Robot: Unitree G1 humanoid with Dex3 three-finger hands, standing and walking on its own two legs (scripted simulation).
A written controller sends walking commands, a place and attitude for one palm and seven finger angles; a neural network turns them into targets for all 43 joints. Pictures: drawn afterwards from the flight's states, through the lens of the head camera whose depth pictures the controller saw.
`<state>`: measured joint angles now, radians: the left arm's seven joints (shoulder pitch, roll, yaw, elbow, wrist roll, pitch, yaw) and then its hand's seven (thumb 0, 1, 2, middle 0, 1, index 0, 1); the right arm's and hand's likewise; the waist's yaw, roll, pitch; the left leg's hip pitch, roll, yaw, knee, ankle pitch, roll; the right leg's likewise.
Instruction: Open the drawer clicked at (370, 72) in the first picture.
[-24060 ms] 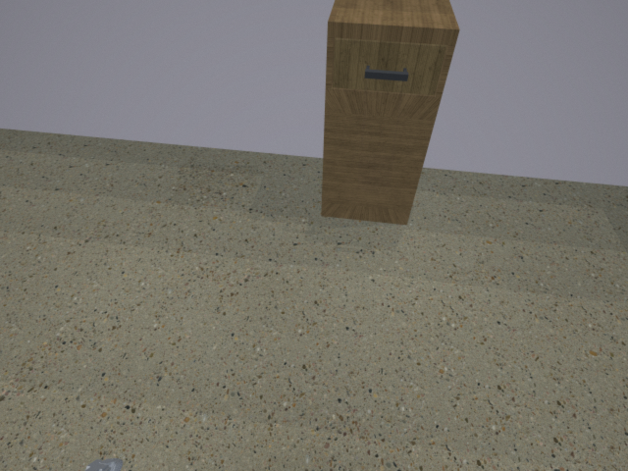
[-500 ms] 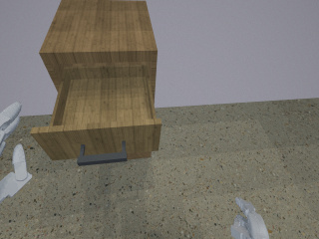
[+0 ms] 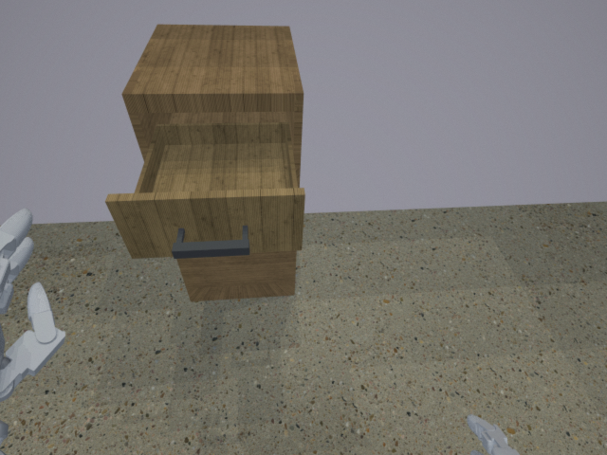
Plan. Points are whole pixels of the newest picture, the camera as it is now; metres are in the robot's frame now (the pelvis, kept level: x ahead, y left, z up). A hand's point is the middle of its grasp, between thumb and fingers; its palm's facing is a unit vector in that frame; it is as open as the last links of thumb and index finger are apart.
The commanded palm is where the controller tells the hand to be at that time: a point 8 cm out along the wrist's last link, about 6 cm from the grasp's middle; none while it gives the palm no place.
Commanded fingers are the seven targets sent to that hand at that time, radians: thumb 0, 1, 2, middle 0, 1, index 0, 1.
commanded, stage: stop stepping back and stand still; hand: left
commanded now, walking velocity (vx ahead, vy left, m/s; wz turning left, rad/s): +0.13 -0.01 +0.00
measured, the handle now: (212, 240) +0.50 +0.18 -0.05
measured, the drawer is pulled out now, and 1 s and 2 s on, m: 0.30 0.30 0.30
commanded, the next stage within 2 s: let the arm hang, fingers relaxed in 0.34 s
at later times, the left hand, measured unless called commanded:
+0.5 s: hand (74, 374) +0.18 +0.23 +0.12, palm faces +0.31 -0.81 -0.50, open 7.4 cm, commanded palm none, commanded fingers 0.00 0.90 0.90 -0.20 -0.30 -0.20 -0.30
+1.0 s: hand out of the picture -0.08 +0.18 -0.16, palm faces +0.08 -0.97 -0.23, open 7.2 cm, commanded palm none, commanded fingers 0.00 0.90 0.90 -0.20 -0.30 -0.20 -0.30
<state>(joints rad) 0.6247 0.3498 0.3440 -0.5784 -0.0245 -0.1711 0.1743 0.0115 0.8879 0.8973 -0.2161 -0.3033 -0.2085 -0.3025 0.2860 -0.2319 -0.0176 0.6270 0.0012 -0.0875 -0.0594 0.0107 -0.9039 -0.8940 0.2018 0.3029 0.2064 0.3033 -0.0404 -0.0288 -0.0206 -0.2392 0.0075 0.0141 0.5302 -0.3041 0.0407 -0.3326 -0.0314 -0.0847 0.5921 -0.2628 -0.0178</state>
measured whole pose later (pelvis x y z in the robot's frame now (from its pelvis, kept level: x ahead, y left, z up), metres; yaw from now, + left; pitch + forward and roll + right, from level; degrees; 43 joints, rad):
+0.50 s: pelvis -0.02 -0.01 +0.00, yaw +2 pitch -1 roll +1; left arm 0.49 0.38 0.26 -0.31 0.03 -0.17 0.10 0.01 0.89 0.90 -0.21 -0.30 -0.20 -0.30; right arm 0.21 -0.20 -0.01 0.69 -0.01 -0.13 0.00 0.01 -0.90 -0.89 0.20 0.30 0.21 0.30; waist 0.00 0.02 0.00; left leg -0.31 -0.01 0.00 0.59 -0.26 -0.01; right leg -0.31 0.01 -0.07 0.63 -0.28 -0.05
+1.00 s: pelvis -0.02 +0.00 +0.01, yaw +2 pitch -2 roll -1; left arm 0.35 0.18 0.03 1.13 0.01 0.02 0.03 0.00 0.94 0.90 -0.21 -0.30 -0.20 -0.30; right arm 0.36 -0.15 0.00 1.09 -0.02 0.03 -0.03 0.00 -0.91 -0.89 0.20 0.30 0.20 0.30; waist 0.00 0.01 0.09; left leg -0.19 0.03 0.03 0.44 -0.21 0.00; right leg -0.17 0.04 -0.07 0.39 -0.19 -0.05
